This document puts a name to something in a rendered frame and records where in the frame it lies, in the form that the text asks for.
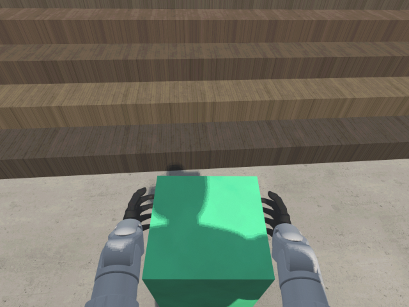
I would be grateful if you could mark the robot left forearm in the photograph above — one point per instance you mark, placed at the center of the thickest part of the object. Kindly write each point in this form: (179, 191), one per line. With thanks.
(118, 270)

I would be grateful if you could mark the carton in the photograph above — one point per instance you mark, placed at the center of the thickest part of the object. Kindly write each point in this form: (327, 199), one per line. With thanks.
(207, 243)

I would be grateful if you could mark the robot right hand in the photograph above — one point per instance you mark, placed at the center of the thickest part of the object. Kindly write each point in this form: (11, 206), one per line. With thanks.
(279, 212)

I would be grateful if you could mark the robot left hand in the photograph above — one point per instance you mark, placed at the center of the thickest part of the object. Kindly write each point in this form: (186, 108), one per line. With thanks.
(134, 209)

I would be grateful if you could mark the robot right forearm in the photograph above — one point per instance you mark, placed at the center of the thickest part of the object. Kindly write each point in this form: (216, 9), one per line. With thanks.
(300, 278)

